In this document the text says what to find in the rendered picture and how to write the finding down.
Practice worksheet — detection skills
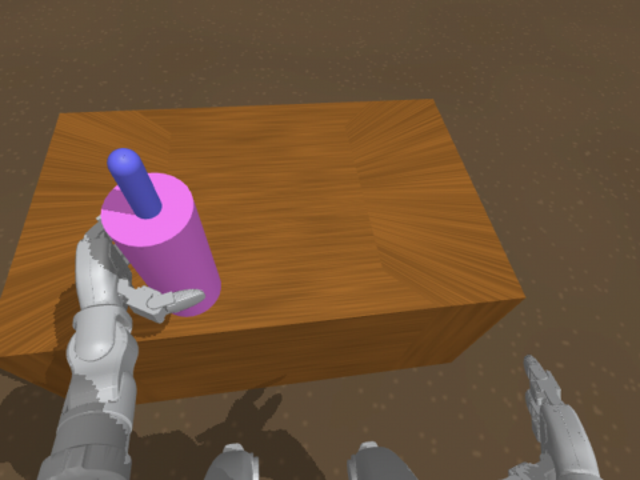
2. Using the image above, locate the bottle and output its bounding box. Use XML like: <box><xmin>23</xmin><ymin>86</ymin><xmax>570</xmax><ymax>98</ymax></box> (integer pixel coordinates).
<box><xmin>101</xmin><ymin>148</ymin><xmax>221</xmax><ymax>317</ymax></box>

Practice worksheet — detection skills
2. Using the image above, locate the left robot arm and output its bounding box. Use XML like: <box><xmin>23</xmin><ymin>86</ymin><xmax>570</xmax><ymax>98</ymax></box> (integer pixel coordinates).
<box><xmin>37</xmin><ymin>304</ymin><xmax>139</xmax><ymax>480</ymax></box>

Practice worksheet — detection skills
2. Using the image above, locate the left robot hand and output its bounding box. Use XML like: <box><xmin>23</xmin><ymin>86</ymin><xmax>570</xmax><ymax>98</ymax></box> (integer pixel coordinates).
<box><xmin>75</xmin><ymin>214</ymin><xmax>206</xmax><ymax>324</ymax></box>

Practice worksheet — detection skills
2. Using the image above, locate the right robot hand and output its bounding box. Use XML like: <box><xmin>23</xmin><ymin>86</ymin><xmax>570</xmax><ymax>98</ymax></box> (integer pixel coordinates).
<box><xmin>502</xmin><ymin>355</ymin><xmax>600</xmax><ymax>480</ymax></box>

